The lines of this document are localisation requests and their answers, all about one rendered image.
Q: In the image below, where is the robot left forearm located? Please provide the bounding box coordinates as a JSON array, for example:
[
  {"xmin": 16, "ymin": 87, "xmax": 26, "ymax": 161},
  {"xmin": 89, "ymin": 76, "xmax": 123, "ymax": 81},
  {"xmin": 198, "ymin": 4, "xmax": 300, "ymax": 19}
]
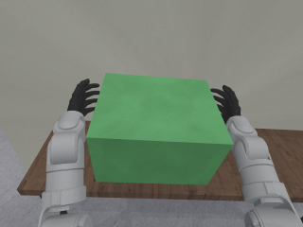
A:
[{"xmin": 38, "ymin": 111, "xmax": 86, "ymax": 227}]

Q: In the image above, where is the robot left upper arm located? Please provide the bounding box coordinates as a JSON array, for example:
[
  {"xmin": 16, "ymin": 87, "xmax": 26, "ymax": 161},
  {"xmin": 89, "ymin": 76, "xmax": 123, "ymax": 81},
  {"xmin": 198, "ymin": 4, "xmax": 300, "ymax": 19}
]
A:
[{"xmin": 41, "ymin": 212, "xmax": 93, "ymax": 227}]

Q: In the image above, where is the right robot hand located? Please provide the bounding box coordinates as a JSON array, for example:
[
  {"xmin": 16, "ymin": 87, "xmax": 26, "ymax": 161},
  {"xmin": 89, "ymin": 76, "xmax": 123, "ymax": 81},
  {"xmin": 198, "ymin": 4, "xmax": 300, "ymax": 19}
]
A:
[{"xmin": 210, "ymin": 85, "xmax": 241, "ymax": 124}]

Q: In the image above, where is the table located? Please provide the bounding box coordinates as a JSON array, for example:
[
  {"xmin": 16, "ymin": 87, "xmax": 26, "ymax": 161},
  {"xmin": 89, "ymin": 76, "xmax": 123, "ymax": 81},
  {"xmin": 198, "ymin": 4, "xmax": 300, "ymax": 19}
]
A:
[{"xmin": 17, "ymin": 120, "xmax": 303, "ymax": 223}]

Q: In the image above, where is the carton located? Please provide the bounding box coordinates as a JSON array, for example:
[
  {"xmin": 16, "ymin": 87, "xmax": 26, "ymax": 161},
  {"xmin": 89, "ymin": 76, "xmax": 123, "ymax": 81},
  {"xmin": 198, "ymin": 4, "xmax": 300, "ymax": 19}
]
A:
[{"xmin": 86, "ymin": 73, "xmax": 234, "ymax": 185}]

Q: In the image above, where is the robot right upper arm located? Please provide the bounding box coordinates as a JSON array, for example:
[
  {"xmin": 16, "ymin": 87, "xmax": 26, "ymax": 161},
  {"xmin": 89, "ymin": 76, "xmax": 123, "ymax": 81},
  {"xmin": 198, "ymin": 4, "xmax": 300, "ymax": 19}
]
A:
[{"xmin": 244, "ymin": 208, "xmax": 303, "ymax": 227}]

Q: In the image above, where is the left robot hand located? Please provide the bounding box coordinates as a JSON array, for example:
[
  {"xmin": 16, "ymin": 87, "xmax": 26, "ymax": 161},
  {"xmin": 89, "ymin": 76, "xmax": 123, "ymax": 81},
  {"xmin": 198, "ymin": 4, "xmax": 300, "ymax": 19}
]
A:
[{"xmin": 67, "ymin": 79, "xmax": 100, "ymax": 116}]

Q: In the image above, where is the robot right forearm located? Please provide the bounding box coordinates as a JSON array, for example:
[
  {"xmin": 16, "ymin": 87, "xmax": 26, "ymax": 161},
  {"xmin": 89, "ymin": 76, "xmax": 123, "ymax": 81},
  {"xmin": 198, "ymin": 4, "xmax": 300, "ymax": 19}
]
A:
[{"xmin": 225, "ymin": 115, "xmax": 303, "ymax": 227}]

